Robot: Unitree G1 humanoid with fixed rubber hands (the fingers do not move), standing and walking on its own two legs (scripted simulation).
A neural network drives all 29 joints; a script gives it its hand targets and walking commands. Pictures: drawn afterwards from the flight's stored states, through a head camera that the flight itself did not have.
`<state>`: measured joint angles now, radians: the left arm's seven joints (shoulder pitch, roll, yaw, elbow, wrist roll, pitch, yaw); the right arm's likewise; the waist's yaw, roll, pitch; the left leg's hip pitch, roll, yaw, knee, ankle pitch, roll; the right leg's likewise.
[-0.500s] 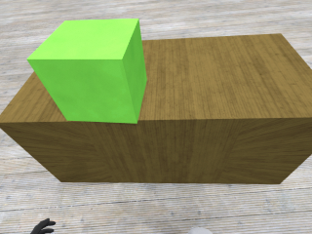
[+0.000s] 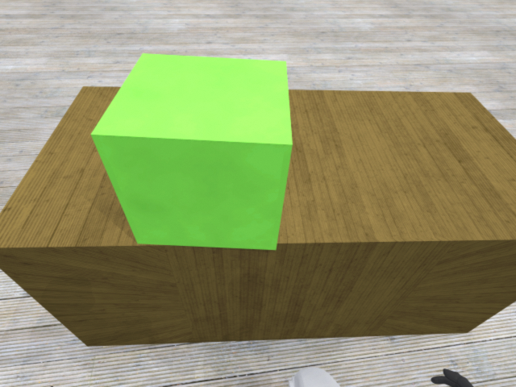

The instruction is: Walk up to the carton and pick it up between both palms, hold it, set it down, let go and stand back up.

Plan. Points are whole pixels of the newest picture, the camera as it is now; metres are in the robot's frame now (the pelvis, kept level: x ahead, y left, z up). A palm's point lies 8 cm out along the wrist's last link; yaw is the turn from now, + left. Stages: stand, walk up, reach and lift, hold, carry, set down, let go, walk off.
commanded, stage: walk up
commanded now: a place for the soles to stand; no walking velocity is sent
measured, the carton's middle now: (210, 153) +0.57 +0.08 +0.04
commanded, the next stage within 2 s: none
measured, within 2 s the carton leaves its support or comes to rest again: neither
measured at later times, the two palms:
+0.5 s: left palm (43, 367) +0.20 +0.32 -0.06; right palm (434, 383) +0.15 -0.27 -0.07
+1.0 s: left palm out of the picture +0.16 +0.29 -0.06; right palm out of the picture +0.13 -0.32 -0.08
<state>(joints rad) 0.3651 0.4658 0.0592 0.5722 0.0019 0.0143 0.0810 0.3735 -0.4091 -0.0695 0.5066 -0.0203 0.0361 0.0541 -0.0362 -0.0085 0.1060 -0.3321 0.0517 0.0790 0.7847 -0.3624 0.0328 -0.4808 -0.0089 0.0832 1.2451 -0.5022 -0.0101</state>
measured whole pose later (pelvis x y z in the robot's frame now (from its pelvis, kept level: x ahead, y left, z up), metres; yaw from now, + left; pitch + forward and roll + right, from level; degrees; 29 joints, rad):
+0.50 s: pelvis +0.06 +0.03 +0.02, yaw -2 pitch -4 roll +0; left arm 0.16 0.39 0.00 0.72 -0.01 0.02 0.03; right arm 0.28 -0.40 0.01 0.65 0.01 0.01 0.00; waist -0.01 0.01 0.13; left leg -0.18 -0.02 0.14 0.60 -0.36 0.06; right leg -0.30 0.00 0.04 0.61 -0.24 0.00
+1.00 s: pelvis +0.05 -0.01 +0.03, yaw -3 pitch -3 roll +1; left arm 0.15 0.37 -0.01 0.97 -0.01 -0.02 0.01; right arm 0.19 -0.39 -0.03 0.91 0.01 -0.01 0.02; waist 0.00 0.01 0.07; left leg -0.09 0.01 0.14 0.38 -0.24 0.01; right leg -0.23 0.04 0.04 0.42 -0.14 -0.04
